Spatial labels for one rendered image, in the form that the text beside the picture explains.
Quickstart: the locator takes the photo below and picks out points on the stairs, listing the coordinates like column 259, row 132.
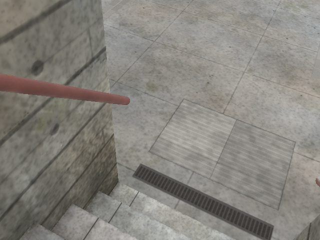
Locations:
column 124, row 214

